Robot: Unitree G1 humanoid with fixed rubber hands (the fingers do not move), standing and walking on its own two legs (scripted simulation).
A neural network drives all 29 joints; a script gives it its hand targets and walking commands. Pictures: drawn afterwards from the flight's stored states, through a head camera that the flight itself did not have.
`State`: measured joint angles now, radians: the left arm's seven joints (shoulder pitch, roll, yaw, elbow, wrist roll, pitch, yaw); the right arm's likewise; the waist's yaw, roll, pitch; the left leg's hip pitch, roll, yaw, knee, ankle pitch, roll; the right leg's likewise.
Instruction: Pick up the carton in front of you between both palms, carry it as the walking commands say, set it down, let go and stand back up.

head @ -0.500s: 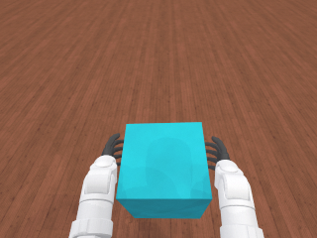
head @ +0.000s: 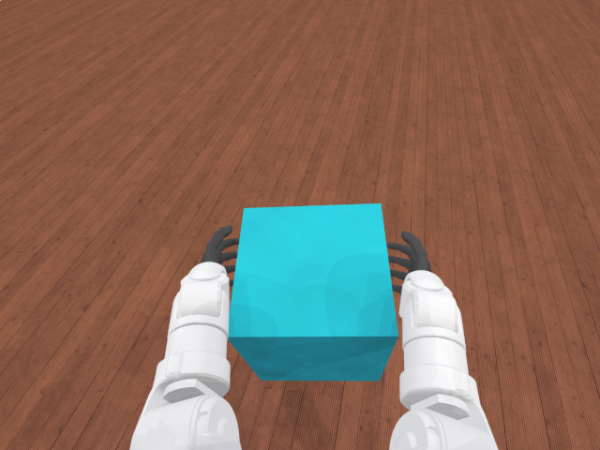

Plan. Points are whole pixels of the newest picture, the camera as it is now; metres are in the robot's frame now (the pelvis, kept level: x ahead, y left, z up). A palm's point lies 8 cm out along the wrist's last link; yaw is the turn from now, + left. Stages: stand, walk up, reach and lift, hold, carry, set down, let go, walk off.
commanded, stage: set down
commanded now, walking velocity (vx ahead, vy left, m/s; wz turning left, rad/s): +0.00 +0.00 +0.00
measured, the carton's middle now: (315, 299) +0.34 -0.01 -0.05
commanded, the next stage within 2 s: none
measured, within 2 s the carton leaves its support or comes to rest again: neither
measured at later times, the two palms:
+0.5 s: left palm (244, 315) +0.38 +0.12 -0.17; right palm (393, 323) +0.37 -0.17 -0.17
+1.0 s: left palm (264, 335) +0.41 +0.10 -0.32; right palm (390, 338) +0.41 -0.20 -0.32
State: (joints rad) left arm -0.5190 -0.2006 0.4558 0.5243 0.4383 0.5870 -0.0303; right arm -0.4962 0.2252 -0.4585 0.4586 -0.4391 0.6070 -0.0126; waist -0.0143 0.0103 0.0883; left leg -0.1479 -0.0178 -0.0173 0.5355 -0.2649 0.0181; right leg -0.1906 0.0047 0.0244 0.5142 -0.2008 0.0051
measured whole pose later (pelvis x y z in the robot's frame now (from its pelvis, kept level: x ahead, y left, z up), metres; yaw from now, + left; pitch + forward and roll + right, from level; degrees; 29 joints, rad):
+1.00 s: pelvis -0.05 -0.01 -0.23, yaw +3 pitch +46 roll +2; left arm -0.88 -0.14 0.44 0.61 0.22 0.25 0.15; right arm -0.90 0.00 -0.47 0.64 -0.26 0.25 -0.01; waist -0.06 0.05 -0.20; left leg -1.90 -0.06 -0.01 1.61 -0.51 -0.02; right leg -1.95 0.00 0.03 1.59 -0.44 0.00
